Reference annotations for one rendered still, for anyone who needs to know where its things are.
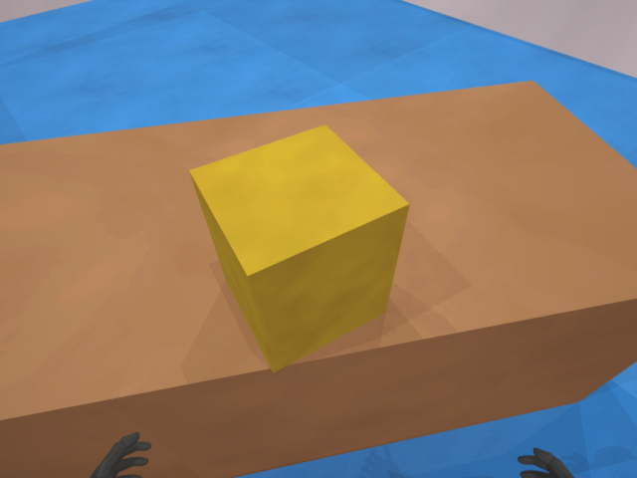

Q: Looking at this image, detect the right robot hand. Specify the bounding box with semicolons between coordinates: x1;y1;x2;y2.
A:
518;448;574;478

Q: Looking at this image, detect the carton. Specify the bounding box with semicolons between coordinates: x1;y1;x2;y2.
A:
189;125;410;373

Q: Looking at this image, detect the left robot hand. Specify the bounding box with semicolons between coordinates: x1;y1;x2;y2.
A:
90;432;151;478

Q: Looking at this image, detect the pedestal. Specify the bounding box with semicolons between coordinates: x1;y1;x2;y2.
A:
0;81;637;478

